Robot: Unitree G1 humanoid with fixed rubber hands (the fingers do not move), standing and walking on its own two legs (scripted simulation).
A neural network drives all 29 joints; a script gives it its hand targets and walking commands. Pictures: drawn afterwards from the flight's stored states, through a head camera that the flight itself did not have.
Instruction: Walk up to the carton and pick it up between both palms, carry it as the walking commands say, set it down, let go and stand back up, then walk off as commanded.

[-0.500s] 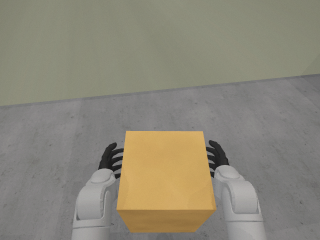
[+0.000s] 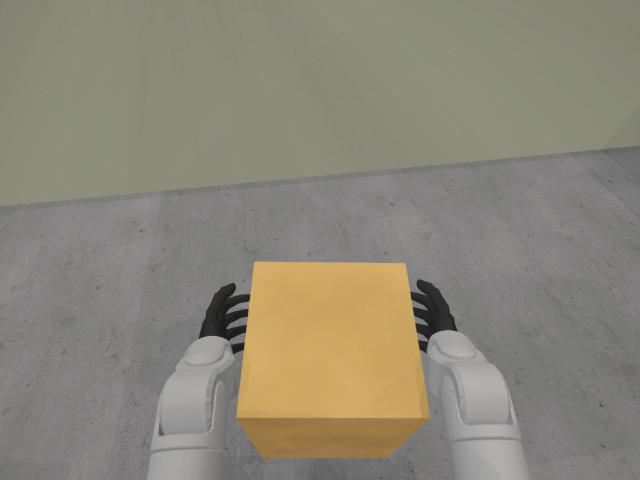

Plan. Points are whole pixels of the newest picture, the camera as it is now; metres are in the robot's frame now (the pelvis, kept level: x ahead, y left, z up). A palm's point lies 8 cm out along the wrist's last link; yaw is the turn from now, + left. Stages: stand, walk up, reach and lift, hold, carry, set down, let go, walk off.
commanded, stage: carry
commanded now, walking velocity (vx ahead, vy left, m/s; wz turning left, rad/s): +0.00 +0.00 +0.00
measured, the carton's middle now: (327, 370) +0.28 +0.00 -0.02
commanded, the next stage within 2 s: none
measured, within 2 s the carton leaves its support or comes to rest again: neither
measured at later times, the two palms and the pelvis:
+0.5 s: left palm (213, 341) +0.29 +0.14 +0.04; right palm (431, 336) +0.29 -0.13 +0.04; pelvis +0.01 +0.01 +0.00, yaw +0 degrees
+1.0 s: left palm (210, 335) +0.29 +0.14 +0.06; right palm (433, 331) +0.29 -0.13 +0.06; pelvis +0.01 +0.01 +0.00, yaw +0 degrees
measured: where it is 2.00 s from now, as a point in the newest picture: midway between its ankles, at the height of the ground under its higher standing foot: outside the picture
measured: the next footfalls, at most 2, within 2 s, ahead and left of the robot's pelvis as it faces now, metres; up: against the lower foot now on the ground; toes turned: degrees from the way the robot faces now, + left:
none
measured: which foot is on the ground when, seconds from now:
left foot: down 0.00-1.00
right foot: down 0.00-1.00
